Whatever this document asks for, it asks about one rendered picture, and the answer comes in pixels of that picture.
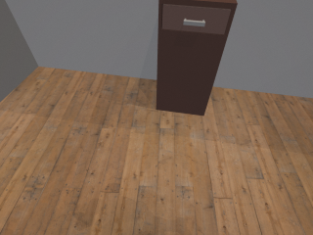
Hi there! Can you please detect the drawer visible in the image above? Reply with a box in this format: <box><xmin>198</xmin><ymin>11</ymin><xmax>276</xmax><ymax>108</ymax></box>
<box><xmin>161</xmin><ymin>4</ymin><xmax>231</xmax><ymax>34</ymax></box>

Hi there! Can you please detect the cabinet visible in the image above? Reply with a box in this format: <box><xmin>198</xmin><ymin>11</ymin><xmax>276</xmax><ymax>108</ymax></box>
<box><xmin>156</xmin><ymin>0</ymin><xmax>238</xmax><ymax>116</ymax></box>

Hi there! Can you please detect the handle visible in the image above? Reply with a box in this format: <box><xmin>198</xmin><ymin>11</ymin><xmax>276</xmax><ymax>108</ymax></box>
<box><xmin>183</xmin><ymin>19</ymin><xmax>205</xmax><ymax>26</ymax></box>

